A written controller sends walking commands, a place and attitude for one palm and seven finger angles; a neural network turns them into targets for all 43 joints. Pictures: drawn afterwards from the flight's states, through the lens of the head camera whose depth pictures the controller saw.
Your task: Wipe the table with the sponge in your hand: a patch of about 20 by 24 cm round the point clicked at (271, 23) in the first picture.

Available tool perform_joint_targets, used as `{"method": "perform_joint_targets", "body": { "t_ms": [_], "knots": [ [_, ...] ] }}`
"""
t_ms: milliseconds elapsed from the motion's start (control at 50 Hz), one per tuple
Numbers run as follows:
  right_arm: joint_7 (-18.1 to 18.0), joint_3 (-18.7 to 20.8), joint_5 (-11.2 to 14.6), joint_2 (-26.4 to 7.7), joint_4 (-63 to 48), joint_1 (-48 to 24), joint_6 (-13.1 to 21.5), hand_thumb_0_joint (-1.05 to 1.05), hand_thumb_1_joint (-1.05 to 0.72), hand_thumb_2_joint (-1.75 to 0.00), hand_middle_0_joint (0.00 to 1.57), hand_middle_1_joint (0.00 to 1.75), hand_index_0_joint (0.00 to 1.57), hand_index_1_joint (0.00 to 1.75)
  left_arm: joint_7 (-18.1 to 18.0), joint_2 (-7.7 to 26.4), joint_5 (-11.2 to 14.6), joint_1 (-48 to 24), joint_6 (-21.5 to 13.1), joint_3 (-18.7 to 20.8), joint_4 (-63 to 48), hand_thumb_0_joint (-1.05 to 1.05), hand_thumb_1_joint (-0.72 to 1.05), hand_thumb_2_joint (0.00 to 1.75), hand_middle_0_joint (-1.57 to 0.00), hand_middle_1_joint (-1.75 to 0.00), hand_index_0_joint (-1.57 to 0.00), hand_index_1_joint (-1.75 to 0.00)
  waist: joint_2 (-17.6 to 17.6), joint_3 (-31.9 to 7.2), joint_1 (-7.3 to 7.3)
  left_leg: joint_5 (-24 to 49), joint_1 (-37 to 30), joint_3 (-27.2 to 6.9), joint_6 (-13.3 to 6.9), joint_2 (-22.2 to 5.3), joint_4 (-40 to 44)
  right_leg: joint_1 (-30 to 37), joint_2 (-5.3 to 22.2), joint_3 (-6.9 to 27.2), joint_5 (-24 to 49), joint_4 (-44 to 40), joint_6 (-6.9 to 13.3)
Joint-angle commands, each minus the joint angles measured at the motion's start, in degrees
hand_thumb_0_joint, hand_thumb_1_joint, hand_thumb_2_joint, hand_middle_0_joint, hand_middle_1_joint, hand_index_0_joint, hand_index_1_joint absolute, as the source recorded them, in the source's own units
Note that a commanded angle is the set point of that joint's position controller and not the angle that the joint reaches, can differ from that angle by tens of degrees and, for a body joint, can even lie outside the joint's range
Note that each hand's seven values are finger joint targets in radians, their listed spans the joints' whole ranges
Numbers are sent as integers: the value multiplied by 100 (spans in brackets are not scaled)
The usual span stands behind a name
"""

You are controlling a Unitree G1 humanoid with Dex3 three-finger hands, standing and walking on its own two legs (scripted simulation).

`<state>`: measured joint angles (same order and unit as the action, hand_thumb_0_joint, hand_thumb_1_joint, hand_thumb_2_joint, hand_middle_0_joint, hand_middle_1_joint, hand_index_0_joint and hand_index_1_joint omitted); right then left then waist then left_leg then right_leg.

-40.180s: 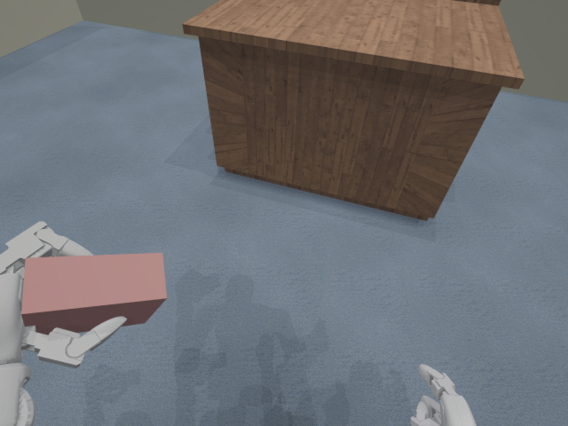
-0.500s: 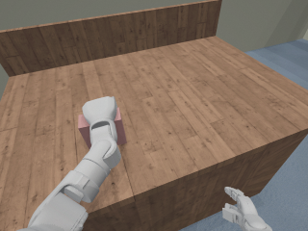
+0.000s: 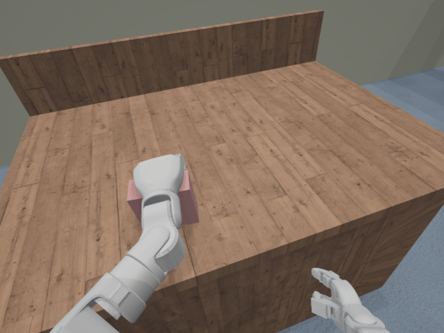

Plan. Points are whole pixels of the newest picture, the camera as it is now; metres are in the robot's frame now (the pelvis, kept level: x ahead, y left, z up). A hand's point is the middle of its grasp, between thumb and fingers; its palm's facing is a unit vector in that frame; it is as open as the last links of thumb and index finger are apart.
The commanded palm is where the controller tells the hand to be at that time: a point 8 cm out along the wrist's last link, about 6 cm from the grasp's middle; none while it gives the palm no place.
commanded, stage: wipe back along the third lane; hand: left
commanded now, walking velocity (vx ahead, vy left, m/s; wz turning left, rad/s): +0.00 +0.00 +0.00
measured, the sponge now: (168, 207) +0.34 +0.16 +0.06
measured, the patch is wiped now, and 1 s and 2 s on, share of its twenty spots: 1.00 1.00 1.00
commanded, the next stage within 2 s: slide back across to the middle lane in 0.56 s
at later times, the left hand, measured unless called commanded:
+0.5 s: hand (178, 211) +0.30 +0.12 +0.10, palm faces +0.13 -0.13 -0.98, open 9.5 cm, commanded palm +0.24 +0.11 +0.14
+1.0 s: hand (167, 224) +0.26 +0.13 +0.12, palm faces +0.17 -0.28 -0.94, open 9.5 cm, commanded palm +0.21 +0.15 +0.16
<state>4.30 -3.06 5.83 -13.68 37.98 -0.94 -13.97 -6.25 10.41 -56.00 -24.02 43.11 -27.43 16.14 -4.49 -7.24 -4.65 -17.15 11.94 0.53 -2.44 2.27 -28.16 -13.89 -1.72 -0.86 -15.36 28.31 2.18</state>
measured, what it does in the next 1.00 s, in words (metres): shifts its weight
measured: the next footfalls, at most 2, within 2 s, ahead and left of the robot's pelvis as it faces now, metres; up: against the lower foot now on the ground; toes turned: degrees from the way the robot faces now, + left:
none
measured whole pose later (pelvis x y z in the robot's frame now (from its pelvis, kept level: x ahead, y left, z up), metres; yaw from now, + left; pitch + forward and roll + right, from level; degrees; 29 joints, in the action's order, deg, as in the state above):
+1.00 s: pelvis -0.01 -0.05 +0.00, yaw -3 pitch -3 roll +1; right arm 1.8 -2.7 5.0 -14.7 35.8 -1.9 -11.6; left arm -4.6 18.3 -49.3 1.0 35.7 -15.8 -12.3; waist -5.4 -4.5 -4.6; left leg -15.9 6.9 0.7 -0.2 -1.4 -26.2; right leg -10.0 -6.1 1.0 -13.3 26.6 6.0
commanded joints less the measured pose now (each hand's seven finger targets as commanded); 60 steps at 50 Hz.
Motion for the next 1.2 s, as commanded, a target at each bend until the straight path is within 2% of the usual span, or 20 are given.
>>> {"method": "perform_joint_targets", "body": {
  "t_ms": [0,20,100,160,200,220,300,420,480,500,580,660,700,760,900,980,1000,1040,1100,1180],
  "knots": [
    [46,234,-8,-606,-1142,-1526,291,0,-90,-90,20,30,20,30,122,-59,275,-788,-51,289,-793,0,10,130,-120,-160,-120,-160,858,-810,-6,1714,-81,-227,10,-224,355,631,-62,64,1653,-185,324],
    [55,230,-3,-591,-1154,-1546,281,0,-90,-90,20,30,20,30,125,-238,257,-717,-48,62,-836,0,10,130,-120,-160,-120,-160,789,-839,35,1721,-140,-163,4,-209,328,672,-31,36,1671,-156,297],
    [19,213,8,-611,-1161,-1591,276,0,-90,-90,20,30,20,30,121,83,317,-678,-56,347,-997,0,10,130,-120,-160,-120,-160,911,-638,27,1381,25,-177,-9,-182,391,642,-50,234,1366,-322,285],
    [41,211,31,-588,-1166,-1587,301,0,-90,-90,20,30,20,30,127,-79,328,-413,-71,160,-1027,0,10,130,-120,-160,-120,-160,928,-535,50,1357,10,-111,-12,-157,360,662,-24,221,1394,-334,251],
    [29,223,15,-603,-1204,-1636,302,0,-90,-90,20,30,20,30,118,222,368,-161,-102,487,-1220,0,10,130,-120,-160,-120,-160,958,-600,-30,1315,41,-129,-22,-136,370,769,-33,360,1390,-392,254],
    [31,207,17,-582,-1215,-1652,313,0,-90,-90,20,30,20,30,133,-21,355,-193,-103,187,-1265,0,10,130,-120,-160,-120,-160,993,-608,34,1324,36,-56,-36,-115,328,828,9,324,1459,-364,211],
    [12,220,17,-604,-1225,-1666,347,0,-90,-90,20,30,20,30,136,395,421,204,-156,617,-1476,0,10,130,-120,-160,-120,-160,1027,-450,-30,1179,103,-56,-33,-89,343,841,-5,561,1292,-545,196],
    [-2,234,24,-572,-1269,-1700,403,0,-90,-90,20,30,20,30,168,161,413,456,-243,301,-1754,0,10,130,-120,-160,-120,-160,843,-349,20,1106,32,15,-47,-58,301,772,45,630,1043,-618,154],
    [-8,251,16,-573,-1267,-1669,440,0,-90,-90,20,30,20,30,197,151,416,582,-297,252,-1857,0,10,130,-120,-160,-120,-160,924,-376,21,1134,7,29,-56,-39,268,798,40,706,1088,-673,134],
    [-15,258,17,-579,-1279,-1683,452,0,-90,-90,20,30,20,30,185,396,438,633,-332,509,-1945,0,10,130,-120,-160,-120,-160,1004,-327,-1,1077,11,-17,-61,-38,265,758,28,830,939,-759,150],
    [-6,266,5,-566,-1278,-1654,498,0,-90,-90,20,30,20,30,203,122,438,867,-400,233,-2049,0,10,130,-120,-160,-120,-160,1105,-350,15,1190,-22,24,-69,-31,227,821,45,763,1195,-706,115],
    [-19,258,-8,-573,-1279,-1651,528,0,-90,-90,20,30,20,30,148,501,485,1243,-461,657,-2278,0,10,130,-120,-160,-120,-160,1253,-418,-49,1272,19,41,-65,-26,194,1023,64,906,1502,-700,86],
    [-58,264,-25,-587,-1283,-1708,524,0,-90,-90,20,30,20,30,94,1019,507,1342,-513,1190,-2615,0,10,130,-120,-160,-120,-160,1067,-439,-127,1277,-26,-1,-56,-22,225,1076,53,1057,1516,-702,119],
    [-101,226,-35,-543,-1295,-1719,535,0,-90,-90,20,30,20,30,104,826,525,1460,-529,1002,-2779,0,10,130,-120,-160,-120,-160,948,-289,-81,1359,-36,21,-54,-27,260,1056,58,977,1582,-685,97],
    [-242,222,-100,-565,-1315,-1642,550,0,-90,-90,20,30,20,30,120,1697,594,1780,-661,1875,-3398,0,10,130,-120,-160,-120,-160,798,-324,-159,1392,-177,-35,-46,-14,245,1132,61,1240,1601,-744,123],
    [-310,208,-110,-540,-1345,-1643,573,0,-90,-90,20,30,20,30,165,1607,632,1807,-691,1808,-3645,0,10,130,-120,-160,-120,-160,621,-247,-122,1341,-170,-70,-53,-22,308,1074,45,1189,1343,-772,131],
    [-334,217,-114,-573,-1357,-1626,589,0,-90,-90,20,30,20,30,161,1911,644,1791,-715,2098,-3792,0,10,130,-120,-160,-120,-160,562,-252,-149,1273,-221,-105,-51,-16,307,1024,32,1290,1135,-827,155],
    [-375,205,-126,-541,-1369,-1635,618,0,-90,-90,20,30,20,30,174,1829,652,1794,-719,2052,-3769,0,10,130,-120,-160,-120,-160,658,-248,-141,1293,-185,-100,-60,-10,293,1060,48,1240,1099,-809,136],
    [-425,222,-149,-594,-1367,-1615,675,0,-90,-90,20,30,20,30,193,2177,641,1781,-753,2386,-4005,0,10,130,-120,-160,-120,-160,558,-314,-188,1296,-279,-146,-57,-7,317,1027,30,1287,1002,-827,169],
    [-474,210,-144,-593,-1349,-1578,765,0,-90,-90,20,30,20,30,269,1994,658,1834,-777,2236,-3867,0,10,130,-120,-160,-120,-160,486,-161,-134,1217,-256,-162,-63,-10,340,879,29,1218,761,-893,159]
  ]
}}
